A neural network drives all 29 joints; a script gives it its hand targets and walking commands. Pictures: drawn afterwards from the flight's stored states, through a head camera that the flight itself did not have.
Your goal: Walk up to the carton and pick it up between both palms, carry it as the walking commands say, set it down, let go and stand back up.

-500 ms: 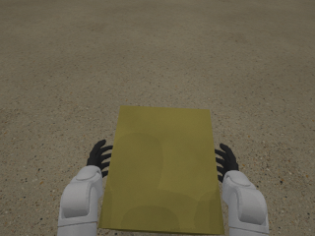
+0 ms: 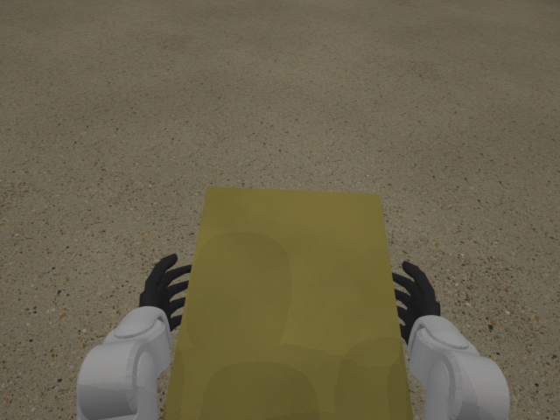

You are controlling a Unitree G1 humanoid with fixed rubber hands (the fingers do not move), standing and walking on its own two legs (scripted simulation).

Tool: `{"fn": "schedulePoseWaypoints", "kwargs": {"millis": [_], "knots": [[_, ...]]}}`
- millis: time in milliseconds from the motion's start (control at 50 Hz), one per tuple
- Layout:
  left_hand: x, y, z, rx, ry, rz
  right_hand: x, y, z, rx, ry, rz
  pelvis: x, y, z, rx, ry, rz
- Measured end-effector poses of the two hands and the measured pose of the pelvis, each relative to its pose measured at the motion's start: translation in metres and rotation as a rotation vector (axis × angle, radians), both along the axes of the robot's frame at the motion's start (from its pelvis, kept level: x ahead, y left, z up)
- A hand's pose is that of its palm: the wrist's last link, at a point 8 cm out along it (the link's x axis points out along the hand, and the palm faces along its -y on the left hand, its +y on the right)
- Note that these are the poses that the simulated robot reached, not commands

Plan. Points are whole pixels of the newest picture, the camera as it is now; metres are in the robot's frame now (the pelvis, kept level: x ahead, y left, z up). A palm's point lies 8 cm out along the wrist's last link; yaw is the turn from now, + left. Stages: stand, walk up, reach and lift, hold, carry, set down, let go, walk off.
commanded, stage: carry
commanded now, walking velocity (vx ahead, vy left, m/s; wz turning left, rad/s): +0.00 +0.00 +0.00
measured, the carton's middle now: (286, 323) +0.27 +0.00 +0.00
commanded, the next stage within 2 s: none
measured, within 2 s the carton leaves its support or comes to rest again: neither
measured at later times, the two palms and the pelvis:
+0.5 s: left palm (163, 300) +0.26 +0.17 +0.07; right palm (407, 311) +0.26 -0.15 +0.07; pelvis +0.00 +0.01 +0.01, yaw -1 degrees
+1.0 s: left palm (146, 292) +0.27 +0.20 +0.06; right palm (378, 303) +0.28 -0.12 +0.06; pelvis +0.01 +0.04 +0.01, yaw -1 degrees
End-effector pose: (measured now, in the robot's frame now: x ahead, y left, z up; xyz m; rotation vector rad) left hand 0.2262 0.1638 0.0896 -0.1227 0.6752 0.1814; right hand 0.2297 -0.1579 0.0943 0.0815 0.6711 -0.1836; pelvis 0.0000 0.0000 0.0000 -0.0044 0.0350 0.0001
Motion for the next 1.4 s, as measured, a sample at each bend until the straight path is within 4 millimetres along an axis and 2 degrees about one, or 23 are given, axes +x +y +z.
{"fn": "schedulePoseWaypoints", "kwargs": {"millis": [220,600,1020,1400], "knots": [[0.004,-0.005,0.011,0.017,-0.012,-0.001,0.005,-0.005,0.007,0.009,-0.012,0.004,0.0,-0.004,0.008,0.009,-0.003,-0.002],[0.035,0.008,-0.023,0.047,0.011,-0.03,0.032,0.008,-0.028,-0.018,0.013,0.012,0.004,0.012,0.012,0.015,0.006,-0.016],[0.049,0.035,-0.03,0.069,0.002,-0.035,0.047,0.036,-0.038,-0.036,0.004,0.035,0.013,0.037,0.012,0.018,-0.005,-0.012],[0.055,0.044,-0.035,0.075,-0.003,-0.044,0.052,0.045,-0.043,-0.04,0.0,0.037,0.014,0.047,0.011,0.015,-0.016,-0.017]]}}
